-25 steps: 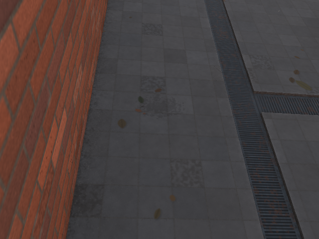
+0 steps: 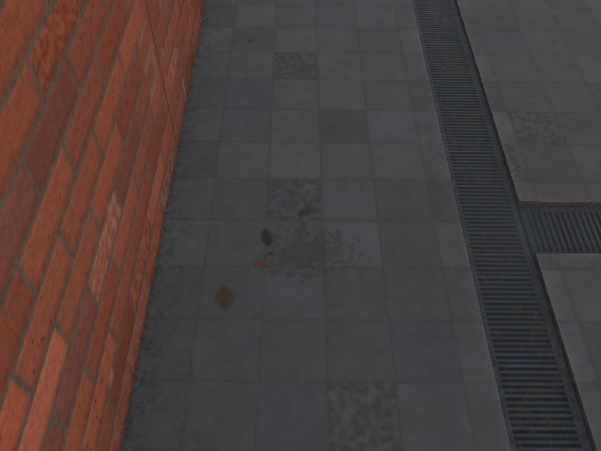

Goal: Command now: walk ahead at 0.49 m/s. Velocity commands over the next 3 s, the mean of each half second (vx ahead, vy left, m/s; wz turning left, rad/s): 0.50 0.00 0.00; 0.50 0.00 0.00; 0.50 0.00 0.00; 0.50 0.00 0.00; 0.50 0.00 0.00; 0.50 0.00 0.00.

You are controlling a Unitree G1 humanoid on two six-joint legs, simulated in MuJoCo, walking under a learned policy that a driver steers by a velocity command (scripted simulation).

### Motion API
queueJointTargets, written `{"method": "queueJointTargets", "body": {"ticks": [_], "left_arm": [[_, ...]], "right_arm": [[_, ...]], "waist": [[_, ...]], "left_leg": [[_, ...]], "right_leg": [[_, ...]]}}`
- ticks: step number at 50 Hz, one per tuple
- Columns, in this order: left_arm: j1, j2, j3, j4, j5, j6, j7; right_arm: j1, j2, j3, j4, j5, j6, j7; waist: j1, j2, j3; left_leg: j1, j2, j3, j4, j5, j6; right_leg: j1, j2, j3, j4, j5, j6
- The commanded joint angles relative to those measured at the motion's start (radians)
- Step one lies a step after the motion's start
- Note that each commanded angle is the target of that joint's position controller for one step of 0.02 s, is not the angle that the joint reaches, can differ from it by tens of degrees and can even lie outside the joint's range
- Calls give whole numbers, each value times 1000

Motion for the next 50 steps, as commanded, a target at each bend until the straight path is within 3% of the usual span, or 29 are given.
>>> {"method": "queueJointTargets", "body": {"ticks": [1,2,3,4,5,7,9,12,15,17,20,21,22,23,24,25,26,27,28,31,36,39,42,45,46,47,48,49,50], "left_arm": [[278,135,37,71,3,-23,-1],[218,126,34,82,16,-23,-10],[186,100,23,88,3,-34,-11],[160,45,7,90,13,-54,-20],[170,60,9,118,3,-65,-21],[204,98,16,150,-4,-80,-9],[245,119,17,170,-4,-80,4],[288,150,16,180,-8,-80,13],[370,178,19,213,-13,-78,12],[398,180,19,230,-12,-67,9],[358,217,27,224,15,-45,9],[331,225,27,216,28,-31,9],[291,222,21,196,34,-24,9],[399,131,-4,188,29,-33,5],[479,69,-25,223,-2,-55,2],[408,149,-11,202,-41,-72,5],[319,178,-8,181,-52,-82,9],[261,184,-4,172,-42,-85,19],[238,186,5,174,-25,-77,27],[253,123,0,168,-19,-52,33],[51,96,-16,89,-9,-41,24],[-30,104,-22,67,-14,-42,8],[-94,133,-20,32,-16,-44,-9],[-59,173,-9,23,-8,-48,-22],[28,197,6,44,-2,-47,-20],[201,239,32,99,-2,-43,-15],[380,338,57,149,5,-34,-12],[389,439,64,160,13,-33,-32],[362,322,38,152,-2,-44,-45]], "right_arm": [[-86,-117,-20,-133,-27,-45,-8],[-109,-111,-28,-136,-48,-29,-24],[-67,-90,-23,-133,-57,-5,-17],[-41,-63,-24,-126,-15,5,1],[-46,-40,-21,-125,-4,14,8],[-149,-76,-25,-172,-26,16,11],[-270,-104,-24,-217,-42,11,16],[-431,-86,1,-254,-39,1,32],[-560,-89,21,-289,-26,-3,50],[-587,-115,21,-304,-23,-9,58],[-466,-191,-5,-281,-24,-9,52],[-342,-228,-24,-247,-24,-7,46],[-186,-257,-36,-204,-33,0,40],[-26,-342,-58,-174,-73,4,38],[-1,-292,-46,-145,-84,2,59],[-75,-219,-26,-151,-55,-5,62],[-188,-189,-18,-178,-45,-8,61],[-260,-179,-15,-193,-47,-11,62],[-285,-172,-11,-195,-52,-16,62],[-239,-179,-6,-159,-51,-15,59],[-169,-246,-22,-141,-41,0,34],[-141,-256,-23,-135,-31,3,35],[-124,-265,-26,-125,-17,8,39],[-158,-283,-36,-124,-10,21,35],[-178,-285,-35,-126,-10,27,32],[-178,-262,-27,-127,-21,34,28],[-110,-169,4,-154,-49,50,26],[88,-5,46,-152,-38,30,34],[25,-133,23,-151,3,12,36]], "waist": [[96,-91,-148],[47,-30,-110],[12,-29,-107],[-14,10,-101],[-33,-15,-69],[-26,-52,1],[-6,-46,44],[43,-53,87],[95,-45,133],[96,-41,132],[14,-103,-7],[-49,-124,-99],[-128,-120,-206],[-108,71,-375],[-77,228,-464],[-69,191,-315],[-50,114,-160],[-30,26,-79],[-11,-2,-41],[23,49,-17],[-15,75,29],[-34,87,38],[-30,107,58],[24,112,51],[76,105,9],[149,70,-82],[168,-94,-263],[43,-441,-375],[80,-305,-354]], "left_leg": [[-652,6,5,432,125,37],[-571,32,7,362,198,32],[-487,59,5,280,208,26],[-403,68,-13,235,199,38],[-406,62,-1,182,208,39],[-465,59,17,65,299,28],[-517,41,40,-107,411,12],[-448,-13,100,-413,582,6],[-432,-46,139,-563,607,5],[-444,-59,140,-632,565,24],[-313,-127,160,-656,459,77],[-191,-153,174,-677,463,102],[38,-104,124,-669,543,134],[418,150,-280,-650,478,292],[555,286,-632,-784,341,381],[457,261,-579,-832,227,325],[299,227,-430,-869,316,280],[168,196,-319,-901,439,254],[87,162,-240,-929,528,234],[32,130,-151,-995,563,240],[16,96,-36,-1035,520,202],[2,81,19,-1013,504,174],[50,131,16,-987,462,156],[121,174,23,-915,540,122],[125,152,51,-819,668,100],[92,103,85,-635,765,76],[-44,16,139,-243,517,37],[-391,-184,76,90,-74,-5],[-508,-144,-38,208,-74,18]], "right_leg": [[606,-308,528,-376,278,-217],[474,-261,424,-400,361,-191],[363,-257,357,-443,332,-173],[302,-251,332,-476,262,-168],[270,-234,299,-507,233,-169],[262,-209,244,-548,289,-175],[288,-188,210,-570,330,-169],[295,-143,147,-600,317,-147],[390,-174,160,-630,318,-150],[520,-202,160,-600,426,-140],[692,-211,141,-402,904,-105],[716,-190,124,-245,1002,-87],[612,-156,104,-32,932,-57],[263,-40,102,367,539,3],[51,82,210,570,-324,10],[-70,12,257,664,-327,-11],[-105,-37,224,646,-237,-7],[-97,-76,195,589,-153,2],[-62,-107,182,536,-94,15],[-53,-152,151,413,-47,45],[-130,-165,101,105,231,93],[-60,-124,74,-35,362,93],[-36,-113,88,-99,344,69],[33,-104,88,-142,227,27],[135,-81,67,-148,183,12],[322,-48,45,-133,170,-9],[571,-228,244,-147,148,-64],[828,-403,743,-322,-34,-235],[787,-411,868,-457,-233,-217]]}}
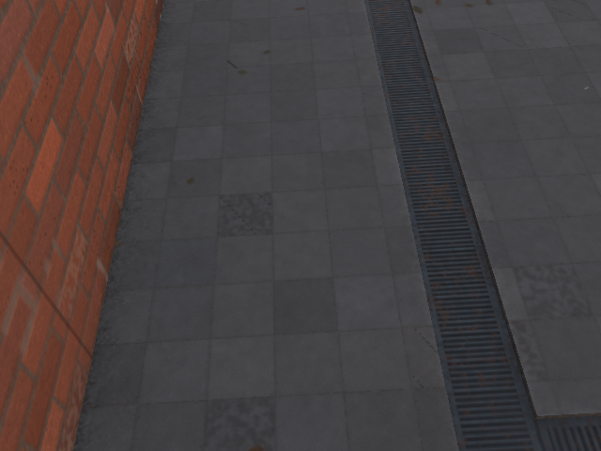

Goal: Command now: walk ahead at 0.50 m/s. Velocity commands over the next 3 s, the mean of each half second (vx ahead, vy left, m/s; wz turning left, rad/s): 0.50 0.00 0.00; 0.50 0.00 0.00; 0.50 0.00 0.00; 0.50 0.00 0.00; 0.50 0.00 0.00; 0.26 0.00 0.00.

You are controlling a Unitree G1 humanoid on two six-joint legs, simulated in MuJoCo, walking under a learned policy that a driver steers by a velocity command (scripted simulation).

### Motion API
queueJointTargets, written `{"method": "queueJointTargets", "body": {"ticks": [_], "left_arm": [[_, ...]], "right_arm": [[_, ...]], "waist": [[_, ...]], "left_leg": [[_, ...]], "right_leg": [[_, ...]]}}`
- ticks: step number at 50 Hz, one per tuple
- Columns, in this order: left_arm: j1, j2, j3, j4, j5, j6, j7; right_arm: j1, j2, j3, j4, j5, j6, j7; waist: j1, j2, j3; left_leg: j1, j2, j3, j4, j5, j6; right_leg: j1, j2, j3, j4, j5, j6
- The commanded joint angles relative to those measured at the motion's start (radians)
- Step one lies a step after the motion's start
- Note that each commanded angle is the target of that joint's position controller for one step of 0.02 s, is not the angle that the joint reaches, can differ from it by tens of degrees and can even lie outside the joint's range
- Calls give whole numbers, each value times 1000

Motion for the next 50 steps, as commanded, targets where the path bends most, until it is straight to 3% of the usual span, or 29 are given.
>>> {"method": "queueJointTargets", "body": {"ticks": [1,2,3,4,6,10,16,21,24,26,27,28,29,30,31,32,33,34,36,37,39,42,45,50], "left_arm": [[294,181,40,43,-5,-12,-18],[201,152,28,23,1,-16,-18],[149,126,20,17,12,-18,-18],[135,99,12,21,23,-21,-16],[157,90,8,41,21,-27,-9],[220,125,15,76,12,-25,16],[289,126,6,109,9,-6,41],[382,133,7,151,6,18,46],[401,142,13,163,4,34,51],[368,160,19,155,4,38,54],[353,173,23,150,5,41,56],[326,171,21,142,8,47,55],[311,153,11,123,16,44,53],[422,32,-23,111,22,23,41],[421,41,-25,131,9,-4,32],[319,143,3,96,-21,-22,25],[248,150,6,76,-33,-28,26],[217,132,8,71,-24,-24,32],[266,88,11,88,-7,5,41],[281,62,8,92,-4,16,42],[239,60,10,72,2,27,47],[121,62,13,31,11,22,45],[11,39,4,1,9,10,35],[-123,50,-1,-51,-4,-1,12]], "right_arm": [[35,-115,-11,-97,45,-42,3],[-44,-122,-13,-115,29,-43,-8],[-66,-117,-19,-118,7,-39,-14],[-51,-106,-23,-117,2,-30,-10],[-40,-72,-21,-114,3,-13,-3],[-160,-55,-25,-157,-9,5,-2],[-318,-25,-24,-208,-7,-9,10],[-462,0,-10,-266,0,-27,37],[-503,-1,-5,-297,7,-37,57],[-445,-28,-16,-291,6,-41,61],[-372,-55,-29,-274,3,-41,58],[-222,-93,-50,-231,3,-41,51],[-40,-138,-67,-185,-8,-37,39],[81,-230,-91,-159,-29,-30,31],[82,-153,-66,-149,-20,-25,32],[-3,-110,-50,-158,-8,-25,30],[-91,-83,-41,-175,-9,-24,29],[-146,-55,-32,-179,-15,-27,36],[-184,-30,-24,-178,-24,-37,44],[-178,-37,-26,-171,-21,-41,46],[-151,-67,-34,-153,-22,-45,39],[-95,-88,-40,-129,-20,-35,19],[-48,-104,-42,-110,-11,-27,8],[35,-115,-48,-59,0,-9,2]], "waist": [[104,-214,-211],[87,-119,-150],[60,-113,-113],[34,-140,-119],[19,-131,-116],[41,-64,-43],[90,-71,14],[139,-61,55],[134,-74,58],[84,-103,13],[41,-125,-44],[-40,-122,-136],[-114,-98,-261],[-80,131,-422],[-81,180,-480],[-71,129,-299],[-39,65,-180],[-5,10,-100],[54,46,-68],[64,48,-63],[67,47,-39],[37,37,-17],[0,34,-3],[-37,40,23]], "left_leg": [[-632,-27,-65,523,16,73],[-601,28,-45,463,123,87],[-551,65,-45,400,196,88],[-487,89,-54,361,243,91],[-453,93,-38,304,273,86],[-592,96,-26,149,402,46],[-630,66,18,-123,635,26],[-665,30,57,-273,612,39],[-662,10,69,-321,537,66],[-538,-28,92,-343,483,95],[-419,-63,114,-338,463,114],[-217,-89,132,-366,506,145],[101,14,27,-323,547,198],[518,288,-424,-341,431,356],[554,366,-687,-488,358,390],[399,325,-547,-522,300,332],[222,281,-398,-561,338,299],[75,237,-301,-604,405,281],[-74,177,-191,-667,467,261],[-110,170,-163,-686,499,270],[-131,164,-115,-713,550,282],[-87,149,-67,-724,576,266],[-68,123,-14,-725,564,235],[83,182,-24,-673,564,224]], "right_leg": [[675,-330,652,-386,-268,-197],[547,-286,505,-375,-119,-166],[445,-248,400,-378,26,-156],[398,-220,339,-393,109,-149],[377,-197,268,-434,183,-166],[404,-214,220,-508,199,-193],[450,-170,118,-540,197,-151],[587,-201,98,-495,278,-158],[668,-237,101,-435,389,-158],[679,-239,89,-359,613,-139],[676,-230,81,-279,793,-128],[637,-192,48,-116,895,-105],[443,-157,35,117,733,-81],[22,18,-5,531,201,-11],[-130,75,132,695,-388,-16],[-209,6,148,739,-353,-34],[-199,-52,109,693,-258,-37],[-166,-86,85,620,-195,-30],[-51,-127,85,532,-128,-15],[-34,-132,76,503,-119,-5],[-78,-144,65,430,-60,18],[-159,-146,59,245,110,37],[-124,-111,28,46,256,35],[-140,-78,23,-99,235,13]]}}
Over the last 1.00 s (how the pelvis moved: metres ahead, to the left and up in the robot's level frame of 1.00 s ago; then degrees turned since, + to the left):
0.63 -0.14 0.01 -1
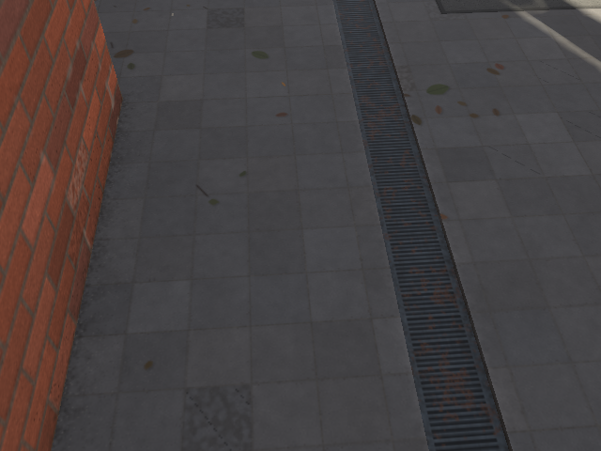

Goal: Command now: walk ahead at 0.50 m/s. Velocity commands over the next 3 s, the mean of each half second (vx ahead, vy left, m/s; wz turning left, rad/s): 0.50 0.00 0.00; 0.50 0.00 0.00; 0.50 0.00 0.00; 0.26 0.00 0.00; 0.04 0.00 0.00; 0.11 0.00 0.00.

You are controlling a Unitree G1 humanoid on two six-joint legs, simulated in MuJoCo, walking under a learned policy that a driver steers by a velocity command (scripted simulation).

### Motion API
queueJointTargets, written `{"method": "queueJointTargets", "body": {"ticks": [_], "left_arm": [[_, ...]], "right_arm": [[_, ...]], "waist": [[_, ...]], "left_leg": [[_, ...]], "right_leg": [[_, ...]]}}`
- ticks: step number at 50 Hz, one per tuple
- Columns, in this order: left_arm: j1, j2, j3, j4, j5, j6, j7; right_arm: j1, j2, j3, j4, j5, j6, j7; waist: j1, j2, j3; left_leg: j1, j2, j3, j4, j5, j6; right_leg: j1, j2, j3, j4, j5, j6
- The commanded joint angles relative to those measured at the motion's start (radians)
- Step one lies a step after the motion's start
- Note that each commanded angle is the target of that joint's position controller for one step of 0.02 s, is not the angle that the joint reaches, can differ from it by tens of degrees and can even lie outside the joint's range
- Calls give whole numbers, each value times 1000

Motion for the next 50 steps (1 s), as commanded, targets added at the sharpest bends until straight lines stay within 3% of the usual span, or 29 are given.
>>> {"method": "queueJointTargets", "body": {"ticks": [1,3,5,6,7,8,9,10,11,13,15,18,22,25,28,30,31,32,33,34,35,36,37,38,40,42,45,46,50], "left_arm": [[-123,76,11,-96,-6,-23,-17],[-87,104,20,-96,-7,-29,-25],[126,165,56,-32,-2,-31,-20],[309,237,79,10,10,-29,-10],[397,323,101,35,12,-19,-10],[389,223,72,32,0,-19,-12],[304,179,56,14,-1,-22,-10],[225,152,48,-7,5,-23,-9],[168,123,39,-15,11,-23,-12],[133,98,31,-13,23,-29,-16],[146,124,38,1,17,-36,-14],[186,151,45,22,14,-34,3],[237,160,46,46,4,-26,16],[296,169,49,76,-3,-16,18],[319,177,55,97,-9,1,21],[302,190,61,98,-10,11,25],[277,195,63,93,-11,16,26],[269,175,56,89,-7,22,27],[280,136,38,68,10,23,28],[396,6,1,57,14,2,18],[353,85,16,69,-4,-23,12],[264,150,34,41,-32,-39,7],[211,149,33,29,-33,-44,11],[183,143,38,27,-17,-40,18],[216,110,42,38,-8,-15,20],[232,77,35,37,8,5,22],[143,94,42,-2,16,10,26],[101,80,37,-18,19,6,24],[-12,67,38,-55,9,-2,9]], "right_arm": [[39,-170,-40,-15,8,5,-10],[21,-183,-46,-14,9,16,-15],[-9,-169,-39,-23,7,26,-18],[1,-132,-20,-47,-9,26,-20],[122,-4,17,-57,-14,3,-8],[74,-83,3,-46,4,-20,-5],[-15,-148,-15,-74,32,-35,0],[-69,-148,-15,-86,34,-39,-5],[-97,-140,-20,-88,18,-36,-10],[-61,-108,-23,-78,7,-10,-12],[-62,-80,-19,-81,2,9,-14],[-157,-81,-21,-113,-7,14,-17],[-287,-55,-13,-143,-3,4,-7],[-375,-52,-7,-169,5,-1,6],[-416,-68,-8,-194,10,-9,24],[-375,-94,-16,-190,10,-15,30],[-304,-115,-28,-171,8,-17,30],[-156,-153,-52,-122,4,-17,24],[23,-222,-75,-81,-5,-15,14],[94,-309,-93,-57,-11,-7,15],[90,-213,-65,-64,-3,-10,19],[8,-172,-50,-78,-2,-15,17],[-68,-149,-42,-96,-7,-17,17],[-121,-121,-34,-102,-14,-18,20],[-150,-90,-25,-97,-23,-24,24],[-115,-117,-28,-79,-15,-30,19],[-54,-143,-30,-55,-24,-29,3],[-33,-163,-35,-47,-20,-27,4],[18,-129,-19,-16,-7,-15,-13]], "waist": [[5,98,61],[40,115,34],[151,110,-95],[211,27,-240],[161,-234,-365],[192,-186,-375],[180,-139,-228],[153,-63,-148],[126,-27,-81],[73,-54,-56],[58,-42,-34],[74,-18,3],[113,-22,33],[146,-21,55],[142,-30,69],[106,-46,45],[60,-51,4],[-7,-32,-87],[-66,62,-230],[-10,331,-344],[-38,272,-357],[-27,213,-216],[-1,140,-140],[25,101,-79],[73,129,-59],[92,99,-41],[70,92,6],[59,89,10],[29,111,44]], "left_leg": [[14,314,-133,-19,295,142],[59,334,-141,41,397,122],[21,265,-84,289,645,82],[-156,206,-36,574,467,46],[-584,19,-18,945,-90,-29],[-712,31,-162,1079,-346,-16],[-788,87,-164,1109,-283,5],[-768,142,-134,1071,-190,9],[-731,174,-121,1003,-127,3],[-620,208,-126,933,-63,-5],[-613,216,-114,876,-21,-24],[-688,221,-109,727,127,-51],[-655,187,-73,492,307,-57],[-647,164,-56,395,319,-52],[-660,156,-68,334,247,-22],[-586,137,-54,311,179,4],[-476,108,-27,291,166,22],[-275,77,0,281,173,47],[17,214,-153,308,183,102],[359,439,-627,202,-12,262],[361,452,-771,100,-138,258],[247,422,-635,89,-121,212],[113,384,-513,72,-28,188],[-11,349,-423,43,71,178],[-128,305,-326,-10,164,167],[-166,313,-285,-45,229,184],[-131,306,-237,-80,244,194],[-115,306,-228,-98,217,188],[-79,264,-127,-85,256,137]], "right_leg": [[-6,22,-8,-64,-38,-25],[62,42,-20,-87,-114,-51],[368,97,-71,-118,-123,-97],[664,-43,80,-82,-93,-159],[1028,-270,543,-163,-275,-328],[1038,-276,678,-266,-385,-323],[917,-243,534,-281,-375,-272],[779,-205,413,-300,-299,-243],[649,-169,330,-334,-218,-231],[514,-129,244,-395,-158,-222],[461,-122,186,-441,-113,-240],[474,-115,129,-478,-82,-239],[493,-76,42,-487,-79,-201],[559,-97,32,-467,-96,-197],[660,-146,46,-413,-64,-182],[698,-164,50,-354,42,-163],[694,-146,29,-271,191,-146],[655,-94,-11,-99,308,-122],[481,-35,-59,190,128,-86],[66,156,-69,556,-427,-18],[-58,138,80,695,-649,-32],[-131,86,80,730,-582,-53],[-109,31,52,694,-488,-57],[-70,-1,41,631,-424,-53],[36,-34,45,557,-360,-45],[37,-46,39,508,-343,-21],[-72,-45,35,375,-193,8],[-90,-40,32,329,-142,14],[-91,-14,4,143,24,21]]}}
Over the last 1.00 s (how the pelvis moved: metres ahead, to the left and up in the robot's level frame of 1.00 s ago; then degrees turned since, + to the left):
0.54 0.00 0.03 0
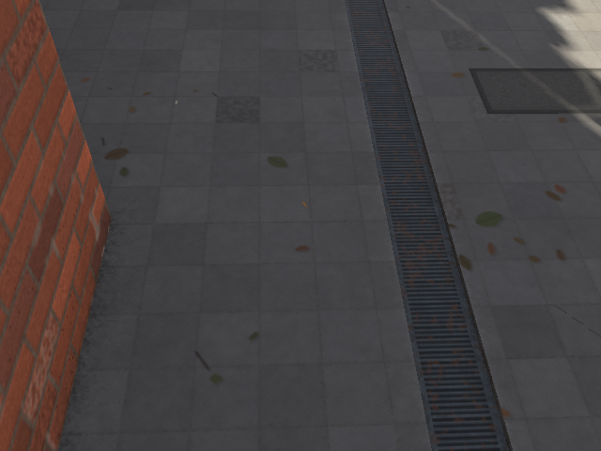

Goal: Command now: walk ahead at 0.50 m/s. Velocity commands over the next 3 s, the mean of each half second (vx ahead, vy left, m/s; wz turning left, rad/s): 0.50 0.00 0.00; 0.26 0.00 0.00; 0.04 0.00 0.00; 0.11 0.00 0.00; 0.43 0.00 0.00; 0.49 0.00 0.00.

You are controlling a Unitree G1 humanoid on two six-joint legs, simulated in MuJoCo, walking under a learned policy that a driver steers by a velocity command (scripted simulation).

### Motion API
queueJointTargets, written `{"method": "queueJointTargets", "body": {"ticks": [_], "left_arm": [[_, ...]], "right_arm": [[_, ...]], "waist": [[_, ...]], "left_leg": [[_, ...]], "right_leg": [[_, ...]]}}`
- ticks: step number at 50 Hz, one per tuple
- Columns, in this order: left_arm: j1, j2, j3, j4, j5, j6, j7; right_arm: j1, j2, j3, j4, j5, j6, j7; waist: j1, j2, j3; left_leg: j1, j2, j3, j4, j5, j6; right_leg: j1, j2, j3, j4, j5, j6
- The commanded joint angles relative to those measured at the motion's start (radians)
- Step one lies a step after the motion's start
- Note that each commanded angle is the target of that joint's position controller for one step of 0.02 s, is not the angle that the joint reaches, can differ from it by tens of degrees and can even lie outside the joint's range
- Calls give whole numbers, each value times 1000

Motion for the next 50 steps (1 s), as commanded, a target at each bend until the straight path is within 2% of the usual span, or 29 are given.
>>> {"method": "queueJointTargets", "body": {"ticks": [1,4,7,9,10,11,12,13,14,15,16,17,19,21,24,28,30,33,35,36,37,38,39,40,41,42,43,46,50], "left_arm": [[-95,38,4,-74,-8,-15,-16],[-191,19,-9,-107,-21,-25,-31],[-199,48,-5,-129,-23,-30,-46],[-112,91,12,-113,-20,-34,-48],[17,124,32,-75,-17,-34,-44],[198,178,56,-23,-11,-33,-34],[330,284,81,2,5,-26,-27],[355,229,64,16,-10,-21,-31],[284,169,42,6,-16,-24,-31],[194,132,30,-16,-12,-25,-27],[124,102,19,-26,-2,-27,-29],[83,75,11,-31,8,-33,-31],[67,69,10,-23,9,-39,-34],[91,99,17,-7,6,-45,-27],[141,119,21,15,3,-41,-9],[199,130,22,39,-9,-34,3],[229,128,20,59,-7,-23,7],[246,135,22,82,-7,1,13],[203,149,27,79,-13,11,17],[188,141,25,75,-13,16,18],[226,109,12,65,3,15,19],[371,3,-21,82,22,5,11],[414,8,-23,113,0,0,5],[345,95,-1,101,-25,4,4],[254,106,3,79,-33,16,13],[203,98,7,73,-23,31,25],[202,89,10,74,-12,50,35],[231,31,-1,89,-1,77,50],[201,36,0,100,5,89,46]], "right_arm": [[-3,-139,-23,-40,12,-4,-14],[43,-173,-33,-14,11,8,-20],[55,-184,-43,7,22,22,-23],[21,-202,-51,3,24,31,-27],[-1,-197,-49,-2,23,37,-28],[2,-167,-35,-14,14,40,-30],[122,-57,-1,-34,-3,23,-19],[119,-40,8,-19,12,-3,-13],[11,-147,-21,-47,44,-23,-7],[-77,-161,-23,-74,55,-31,-8],[-111,-153,-26,-77,44,-29,-13],[-101,-144,-34,-72,30,-17,-19],[-58,-96,-31,-55,23,9,-21],[-89,-87,-31,-68,17,22,-24],[-193,-90,-35,-100,6,20,-23],[-332,-62,-23,-133,12,9,-8],[-389,-54,-15,-148,10,3,1],[-397,-72,-18,-161,7,-7,19],[-305,-117,-33,-135,1,-12,21],[-197,-148,-48,-95,-7,-15,17],[-100,-215,-63,-72,-23,-17,10],[-50,-255,-62,-64,-40,-5,3],[-32,-175,-40,-55,-13,7,8],[-86,-159,-34,-63,3,13,13],[-172,-141,-28,-80,2,17,9],[-242,-115,-16,-90,-7,18,6],[-290,-92,-8,-93,-15,18,2],[-332,-98,-11,-81,-33,25,-3],[-334,-113,-10,-61,-13,42,-17]], "waist": [[6,107,67],[-31,109,93],[-10,121,100],[47,144,41],[117,142,-38],[186,109,-168],[158,-113,-342],[166,-223,-431],[170,-151,-281],[149,-94,-161],[116,-33,-75],[77,-47,-45],[39,-58,-28],[32,-39,0],[55,-15,29],[100,-16,55],[118,-7,75],[107,-37,41],[47,-54,-16],[-5,-37,-76],[-21,48,-188],[30,263,-334],[20,289,-457],[13,209,-370],[25,148,-249],[42,103,-160],[74,116,-129],[107,169,-115],[105,152,-128]], "left_leg": [[-18,246,-113,-92,207,114],[-3,259,-94,-83,193,121],[112,315,-111,-21,285,109],[156,321,-104,84,524,86],[138,285,-71,232,670,65],[6,232,-36,461,592,34],[-395,95,-1,861,190,-31],[-587,-8,-115,1063,-392,-47],[-690,63,-172,1140,-372,-20],[-709,117,-139,1115,-284,-3],[-673,159,-118,1051,-202,-5],[-602,193,-127,983,-146,-6],[-520,209,-122,926,-105,-16],[-555,216,-114,858,-42,-36],[-636,216,-111,691,123,-63],[-591,172,-63,459,286,-69],[-558,144,-46,376,306,-68],[-506,113,-54,307,266,-40],[-387,84,-51,263,239,-11],[-246,64,-31,222,309,10],[-22,172,-114,274,695,47],[339,421,-400,340,1003,221],[363,479,-538,288,940,298],[244,432,-471,241,731,263],[116,387,-395,201,572,218],[-27,353,-337,154,477,194],[-144,328,-295,116,403,172],[-289,270,-204,59,320,161],[-318,255,-188,27,10,139]], "right_leg": [[-19,16,-25,-139,125,1],[47,49,-63,-245,133,-9],[44,58,-49,-305,30,-48],[171,95,-76,-320,-45,-81],[343,128,-105,-335,-41,-107],[627,80,-57,-297,-17,-146],[1060,-187,346,-284,-88,-297],[1142,-279,686,-480,-262,-361],[1025,-237,584,-514,-360,-300],[869,-199,446,-535,-329,-261],[710,-163,339,-574,-251,-247],[604,-127,268,-603,-190,-230],[504,-96,192,-658,-139,-233],[478,-95,143,-694,-83,-251],[516,-87,91,-716,-35,-244],[541,-52,10,-719,-22,-210],[570,-49,-19,-679,88,-201],[669,-79,-20,-563,267,-171],[707,-79,-10,-452,377,-136],[700,-33,-28,-327,426,-108],[601,32,-68,-133,243,-61],[283,158,-83,217,-341,8],[227,184,41,375,-704,31],[183,140,74,433,-693,26],[140,102,38,416,-637,25],[149,70,23,357,-581,29],[224,38,30,281,-527,29],[390,52,-12,59,-452,33],[517,68,-41,-164,-235,18]]}}
Over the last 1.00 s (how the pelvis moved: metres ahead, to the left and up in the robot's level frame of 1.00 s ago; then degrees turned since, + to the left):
0.54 0.02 0.01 1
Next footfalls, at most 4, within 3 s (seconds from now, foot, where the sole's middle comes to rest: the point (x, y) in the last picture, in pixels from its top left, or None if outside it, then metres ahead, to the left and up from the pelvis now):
0.22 right None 0.32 -0.16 -0.79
0.74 left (256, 409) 0.61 0.08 -0.79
1.06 right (364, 422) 0.56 -0.17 -0.79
2.42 left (257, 281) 0.96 0.07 -0.79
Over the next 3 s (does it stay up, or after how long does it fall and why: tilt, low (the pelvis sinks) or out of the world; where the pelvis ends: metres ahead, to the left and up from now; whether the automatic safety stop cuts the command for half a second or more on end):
stays up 1.12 -0.07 -0.03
